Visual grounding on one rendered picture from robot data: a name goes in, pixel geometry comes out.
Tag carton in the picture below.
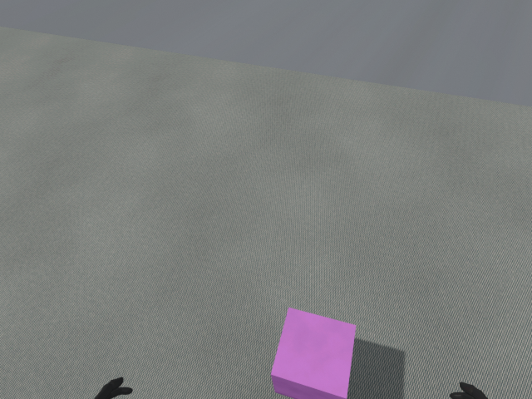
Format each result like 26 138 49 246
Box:
271 308 356 399

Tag robot right hand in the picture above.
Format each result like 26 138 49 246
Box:
450 382 488 399

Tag robot left hand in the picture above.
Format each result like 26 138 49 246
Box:
94 377 133 399

